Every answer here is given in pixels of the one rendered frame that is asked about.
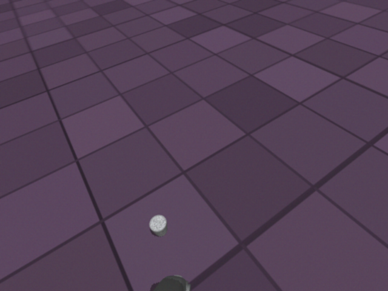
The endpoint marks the cup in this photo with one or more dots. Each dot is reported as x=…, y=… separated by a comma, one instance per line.
x=158, y=224

